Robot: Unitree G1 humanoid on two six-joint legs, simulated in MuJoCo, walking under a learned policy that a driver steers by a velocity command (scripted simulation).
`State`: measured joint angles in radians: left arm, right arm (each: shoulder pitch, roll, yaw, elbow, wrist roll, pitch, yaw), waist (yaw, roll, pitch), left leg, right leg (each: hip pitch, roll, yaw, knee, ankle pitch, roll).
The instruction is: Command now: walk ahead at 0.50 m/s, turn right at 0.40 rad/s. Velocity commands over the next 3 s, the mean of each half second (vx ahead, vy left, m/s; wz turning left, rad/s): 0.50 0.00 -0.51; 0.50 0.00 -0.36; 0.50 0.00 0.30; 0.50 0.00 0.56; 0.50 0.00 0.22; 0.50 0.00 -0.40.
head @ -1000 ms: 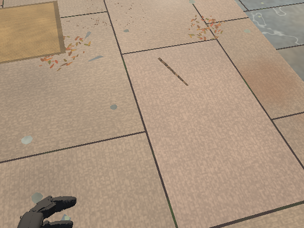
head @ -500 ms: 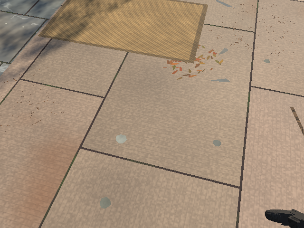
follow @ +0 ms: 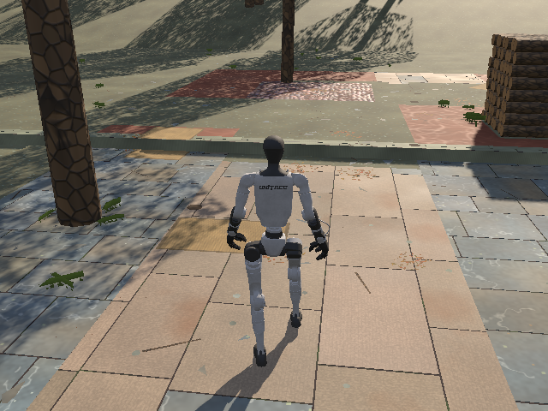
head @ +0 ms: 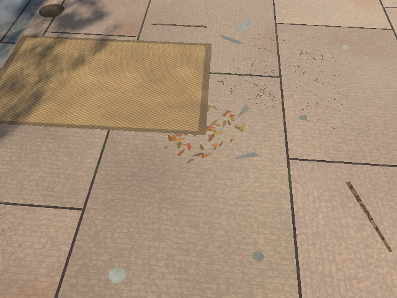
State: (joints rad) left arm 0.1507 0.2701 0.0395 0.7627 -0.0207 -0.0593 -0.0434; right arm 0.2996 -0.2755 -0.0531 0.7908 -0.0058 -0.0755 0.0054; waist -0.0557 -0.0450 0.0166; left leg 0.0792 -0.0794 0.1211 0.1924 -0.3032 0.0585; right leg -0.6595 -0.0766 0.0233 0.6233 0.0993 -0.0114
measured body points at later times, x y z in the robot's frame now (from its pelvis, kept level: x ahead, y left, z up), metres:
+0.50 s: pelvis +0.30 -0.03 +0.00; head +0.33 -0.05 +0.45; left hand +0.44 +0.23 -0.10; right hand +0.45 -0.33 -0.08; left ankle +0.51 +0.07 -0.71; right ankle +0.20 -0.11 -0.74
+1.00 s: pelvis +0.56 -0.11 +0.00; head +0.58 -0.13 +0.45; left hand +0.87 -0.03 -0.07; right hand +0.41 -0.36 -0.13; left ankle +0.51 +0.06 -0.74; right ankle +0.63 -0.30 -0.71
